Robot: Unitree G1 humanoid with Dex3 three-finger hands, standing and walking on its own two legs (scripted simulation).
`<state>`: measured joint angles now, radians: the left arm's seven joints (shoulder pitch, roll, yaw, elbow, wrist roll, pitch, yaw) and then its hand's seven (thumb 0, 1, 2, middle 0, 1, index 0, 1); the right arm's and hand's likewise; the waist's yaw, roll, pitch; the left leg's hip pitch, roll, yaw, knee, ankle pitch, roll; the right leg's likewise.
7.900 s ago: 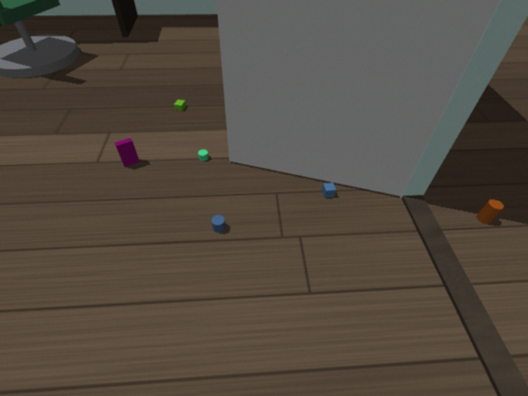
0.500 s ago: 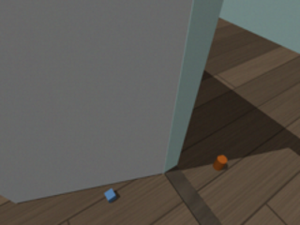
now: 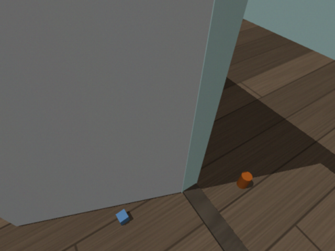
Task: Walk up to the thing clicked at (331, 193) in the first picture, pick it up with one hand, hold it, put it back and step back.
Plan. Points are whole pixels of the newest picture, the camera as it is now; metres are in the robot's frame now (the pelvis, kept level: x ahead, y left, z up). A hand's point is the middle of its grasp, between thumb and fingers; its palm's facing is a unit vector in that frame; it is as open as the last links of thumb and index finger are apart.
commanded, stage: rise first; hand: left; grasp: from above
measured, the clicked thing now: (122, 217) +0.44 +0.24 -0.75
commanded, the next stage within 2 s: none
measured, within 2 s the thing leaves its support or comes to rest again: neither
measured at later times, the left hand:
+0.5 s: hand out of the picture +0.13 +0.27 -0.21, palm faces -0.08 -0.88 -0.47, open 12.9 cm
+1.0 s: hand out of the picture +0.12 +0.28 -0.25, palm faces -0.15 -0.78 -0.61, open 13.9 cm
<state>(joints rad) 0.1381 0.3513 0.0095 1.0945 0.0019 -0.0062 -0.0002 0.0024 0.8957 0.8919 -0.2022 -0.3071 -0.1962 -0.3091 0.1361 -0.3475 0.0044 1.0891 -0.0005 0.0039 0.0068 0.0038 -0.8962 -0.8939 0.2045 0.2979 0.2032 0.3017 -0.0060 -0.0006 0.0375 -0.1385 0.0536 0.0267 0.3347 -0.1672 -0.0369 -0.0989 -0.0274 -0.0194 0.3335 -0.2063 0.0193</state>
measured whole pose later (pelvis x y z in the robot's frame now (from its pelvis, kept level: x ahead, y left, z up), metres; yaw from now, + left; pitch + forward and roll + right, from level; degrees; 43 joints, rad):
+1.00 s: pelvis -0.01 +0.01 -0.11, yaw +0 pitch +20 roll -2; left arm 0.22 0.27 0.11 0.44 0.34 0.32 0.17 -0.01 -0.48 0.93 -0.10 -1.03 -0.10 -1.03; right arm 0.18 -0.21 -0.02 0.58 -0.01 -0.13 -0.06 0.01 -0.86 -0.88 0.21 0.30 0.20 0.30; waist -0.02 0.02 -0.14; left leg -1.04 0.07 -0.04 1.23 -0.55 -0.03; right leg -0.96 -0.03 -0.04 1.20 -0.58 0.03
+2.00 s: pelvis -0.10 +0.01 -0.41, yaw -6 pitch +33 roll -6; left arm -0.90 0.54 0.24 1.50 0.82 0.26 0.53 0.00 -0.47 0.97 -0.16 -1.03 -0.16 -1.03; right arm 0.15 -0.24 0.02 0.89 -0.14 -0.23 0.16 0.00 -0.90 -0.89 0.20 0.30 0.20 0.30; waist -0.17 0.03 -0.12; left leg -2.22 0.07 -0.13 2.26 -0.62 -0.02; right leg -2.13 0.02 -0.02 2.23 -0.68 0.05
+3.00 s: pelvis -0.09 +0.01 -0.47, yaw -10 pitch +32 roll -8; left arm -1.06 0.74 0.35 1.62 0.90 0.20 0.55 0.00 -0.55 0.98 -0.13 -1.06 -0.12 -1.06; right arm 0.14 -0.30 0.09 0.84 -0.18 -0.27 0.30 0.00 -0.92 -0.90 0.20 0.30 0.20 0.30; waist -0.24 -0.02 0.02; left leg -2.37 0.07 -0.22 2.47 -0.68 -0.05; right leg -2.27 0.06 -0.06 2.40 -0.70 0.06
